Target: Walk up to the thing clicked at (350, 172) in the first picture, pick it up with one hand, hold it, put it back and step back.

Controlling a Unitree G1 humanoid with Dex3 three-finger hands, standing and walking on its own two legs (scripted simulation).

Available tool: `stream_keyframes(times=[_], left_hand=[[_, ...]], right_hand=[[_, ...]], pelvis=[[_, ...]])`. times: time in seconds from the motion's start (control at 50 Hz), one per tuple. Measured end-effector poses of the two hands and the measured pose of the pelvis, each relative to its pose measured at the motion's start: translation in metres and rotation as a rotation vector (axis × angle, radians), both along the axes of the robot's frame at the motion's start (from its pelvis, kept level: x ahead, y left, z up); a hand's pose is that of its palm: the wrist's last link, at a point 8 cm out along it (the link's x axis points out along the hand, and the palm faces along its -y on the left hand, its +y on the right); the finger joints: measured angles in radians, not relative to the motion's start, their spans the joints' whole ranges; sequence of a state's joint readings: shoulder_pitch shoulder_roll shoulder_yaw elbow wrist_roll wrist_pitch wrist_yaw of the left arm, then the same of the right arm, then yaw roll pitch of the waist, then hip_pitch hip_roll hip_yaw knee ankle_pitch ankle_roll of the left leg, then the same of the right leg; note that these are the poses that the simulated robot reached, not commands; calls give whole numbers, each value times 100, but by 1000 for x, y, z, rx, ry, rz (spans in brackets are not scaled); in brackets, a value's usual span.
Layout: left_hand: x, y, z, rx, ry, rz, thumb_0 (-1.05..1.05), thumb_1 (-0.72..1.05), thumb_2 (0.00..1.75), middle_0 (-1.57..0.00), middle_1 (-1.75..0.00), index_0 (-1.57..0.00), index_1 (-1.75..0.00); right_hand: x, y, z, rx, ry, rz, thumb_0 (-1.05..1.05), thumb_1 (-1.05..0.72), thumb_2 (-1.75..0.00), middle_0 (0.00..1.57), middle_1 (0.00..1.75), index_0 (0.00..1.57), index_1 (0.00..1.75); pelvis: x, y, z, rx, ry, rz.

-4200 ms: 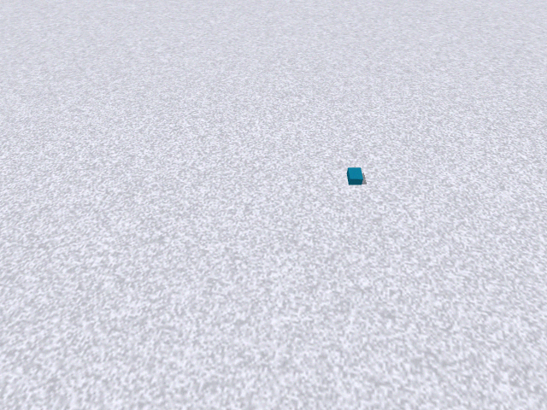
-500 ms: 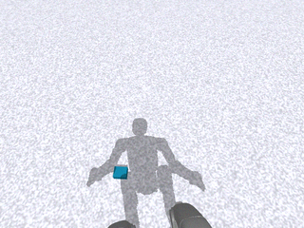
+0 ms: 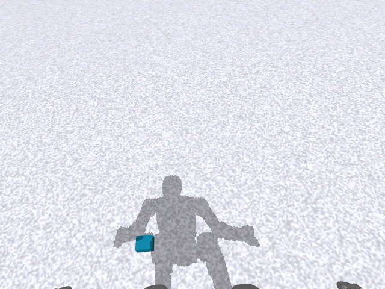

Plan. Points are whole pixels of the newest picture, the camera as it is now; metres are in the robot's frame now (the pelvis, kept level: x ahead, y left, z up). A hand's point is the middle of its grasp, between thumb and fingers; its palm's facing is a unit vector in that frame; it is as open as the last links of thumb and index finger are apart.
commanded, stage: walk up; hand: left
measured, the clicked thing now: (144, 243) +0.44 +0.29 -0.72
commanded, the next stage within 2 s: none
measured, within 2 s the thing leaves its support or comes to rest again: neither
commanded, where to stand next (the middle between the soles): +0.11 +0.03 m, yaw +2 degrees
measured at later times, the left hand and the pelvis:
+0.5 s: hand out of the picture +0.13 +0.26 -0.13, palm faces +0.00 -0.94 -0.35, open 7.4 cm; pelvis +0.04 +0.00 +0.02, yaw +0 degrees
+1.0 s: hand out of the picture +0.15 +0.27 -0.12, palm faces -0.01 -0.94 -0.35, open 7.4 cm; pelvis +0.05 +0.01 +0.03, yaw +0 degrees
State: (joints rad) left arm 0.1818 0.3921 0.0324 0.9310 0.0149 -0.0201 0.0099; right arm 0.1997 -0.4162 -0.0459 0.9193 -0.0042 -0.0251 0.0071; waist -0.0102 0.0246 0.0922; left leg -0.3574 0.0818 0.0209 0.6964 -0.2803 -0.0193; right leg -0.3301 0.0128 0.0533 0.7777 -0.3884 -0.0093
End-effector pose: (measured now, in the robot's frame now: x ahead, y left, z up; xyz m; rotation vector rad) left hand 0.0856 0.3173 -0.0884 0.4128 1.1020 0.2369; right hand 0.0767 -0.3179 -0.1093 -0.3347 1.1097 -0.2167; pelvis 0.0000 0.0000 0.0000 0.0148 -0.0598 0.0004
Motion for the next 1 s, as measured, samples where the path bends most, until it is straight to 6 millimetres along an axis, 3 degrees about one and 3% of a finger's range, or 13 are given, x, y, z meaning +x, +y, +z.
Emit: stream_keyframes(times=[0.12,0.26,0.64,0.78,1.0], left_hand=[[-6,-1,-4,-25,34,31,1,91,90,-21,-30,-20,-30],[-18,-9,-7,-52,145,64,1,91,90,-21,-30,-20,-30],[70,-17,2,-96,22,28,1,91,90,-21,-30,-20,-30],[75,-15,6,-97,29,23,1,91,90,-21,-30,-20,-30],[61,-8,5,-94,86,49,1,91,90,-21,-30,-20,-30]], right_hand=[[-12,11,-2,34,67,7,1,-90,-90,20,30,21,30],[-7,8,1,30,111,-23,1,-90,-90,21,30,21,30],[60,18,22,20,36,-14,1,-90,-90,20,30,20,30],[62,24,23,29,48,-14,1,-90,-90,20,30,20,30],[49,29,20,35,110,-23,1,-90,-90,20,30,21,30]], pelvis=[[7,-4,4,2,5,-7],[24,-1,12,6,25,-15],[44,4,25,-10,22,-5],[47,6,29,-13,25,-4],[51,10,32,-11,28,-1]])
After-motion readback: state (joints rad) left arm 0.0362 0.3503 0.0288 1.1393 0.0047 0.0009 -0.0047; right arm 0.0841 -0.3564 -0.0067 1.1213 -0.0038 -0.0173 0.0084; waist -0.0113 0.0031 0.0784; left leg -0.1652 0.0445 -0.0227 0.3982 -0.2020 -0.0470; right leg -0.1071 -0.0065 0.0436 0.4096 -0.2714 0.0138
